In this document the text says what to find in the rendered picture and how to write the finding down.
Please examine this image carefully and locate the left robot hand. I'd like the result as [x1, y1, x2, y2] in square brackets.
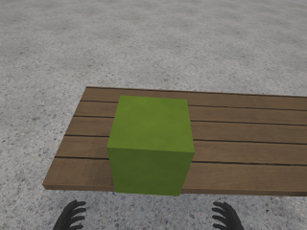
[53, 199, 86, 230]

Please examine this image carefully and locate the right robot hand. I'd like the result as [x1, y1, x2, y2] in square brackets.
[211, 201, 245, 230]

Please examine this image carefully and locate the table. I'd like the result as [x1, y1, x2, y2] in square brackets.
[42, 86, 307, 197]

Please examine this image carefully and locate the carton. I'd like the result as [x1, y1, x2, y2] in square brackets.
[106, 95, 195, 196]

